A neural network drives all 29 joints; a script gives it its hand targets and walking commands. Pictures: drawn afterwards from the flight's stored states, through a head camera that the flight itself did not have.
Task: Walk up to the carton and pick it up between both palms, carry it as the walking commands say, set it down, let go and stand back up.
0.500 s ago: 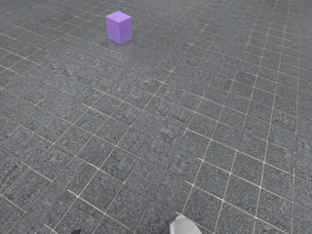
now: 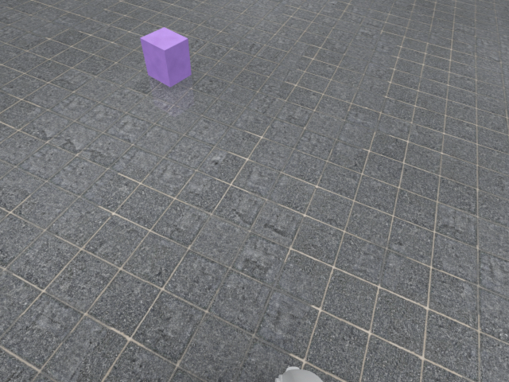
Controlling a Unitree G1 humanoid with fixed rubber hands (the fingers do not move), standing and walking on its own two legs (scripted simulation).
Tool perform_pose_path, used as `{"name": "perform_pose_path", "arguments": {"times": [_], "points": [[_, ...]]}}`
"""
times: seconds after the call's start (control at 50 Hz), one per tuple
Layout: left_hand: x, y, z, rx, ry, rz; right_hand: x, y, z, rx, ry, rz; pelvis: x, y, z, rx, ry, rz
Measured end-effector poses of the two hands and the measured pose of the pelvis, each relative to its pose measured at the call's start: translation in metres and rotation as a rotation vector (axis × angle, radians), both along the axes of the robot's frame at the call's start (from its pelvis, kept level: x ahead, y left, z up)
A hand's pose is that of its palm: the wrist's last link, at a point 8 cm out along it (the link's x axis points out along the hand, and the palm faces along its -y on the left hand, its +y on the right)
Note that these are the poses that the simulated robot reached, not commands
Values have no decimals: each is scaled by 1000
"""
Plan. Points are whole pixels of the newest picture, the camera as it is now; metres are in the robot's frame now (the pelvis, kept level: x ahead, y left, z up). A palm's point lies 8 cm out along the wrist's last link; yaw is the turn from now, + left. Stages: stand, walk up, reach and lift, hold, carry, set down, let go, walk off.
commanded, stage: walk up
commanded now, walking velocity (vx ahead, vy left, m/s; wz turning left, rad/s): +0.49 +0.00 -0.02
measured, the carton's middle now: (167, 57) +2.02 +0.47 -0.64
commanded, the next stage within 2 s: none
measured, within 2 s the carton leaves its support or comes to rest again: neither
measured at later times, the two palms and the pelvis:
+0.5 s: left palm (146, 356) +0.20 +0.17 -0.12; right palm (394, 254) +0.38 -0.31 -0.11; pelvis +0.25 -0.07 +0.01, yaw -1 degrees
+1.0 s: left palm (206, 182) +0.58 +0.10 -0.13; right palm (403, 236) +0.46 -0.38 -0.16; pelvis +0.47 -0.14 -0.01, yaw -5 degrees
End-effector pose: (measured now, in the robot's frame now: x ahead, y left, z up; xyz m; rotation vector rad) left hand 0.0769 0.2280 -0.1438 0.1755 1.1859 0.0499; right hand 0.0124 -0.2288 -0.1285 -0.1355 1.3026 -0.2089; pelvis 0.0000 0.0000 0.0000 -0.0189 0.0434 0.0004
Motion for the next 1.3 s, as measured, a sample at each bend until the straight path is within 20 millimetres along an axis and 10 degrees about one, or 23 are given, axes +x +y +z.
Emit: {"name": "perform_pose_path", "arguments": {"times": [0.18, 0.38, 0.6, 0.84, 0.96, 1.14, 1.3], "points": [[142, -41, -3, 37, -99, -38, 50, -40, -35, 51, 139, -44, 106, -44, -23, 49, -26, -5], [127, -56, 22, 62, 87, 87, 250, -96, 3, -24, -86, 104, 199, -70, 7, 46, -52, -26], [151, -51, 10, 26, 269, 167, 441, -60, 16, -13, -270, 203, 304, -56, -2, 1, -25, -31], [413, -80, 10, 20, -30, -74, 406, -87, -3, 28, -78, -29, 392, -80, 1, 47, -19, -70], [493, -122, 16, 63, -94, -98, 421, -134, -28, 58, 18, -66, 451, -124, -11, 94, -31, -70], [474, -145, 38, 112, 86, 11, 555, -196, -3, 21, -72, 25, 531, -166, 12, 97, -42, -109], [458, -160, 43, 93, 256, 105, 710, -204, 20, 9, -235, 125, 605, -178, 15, 66, -54, -124]]}}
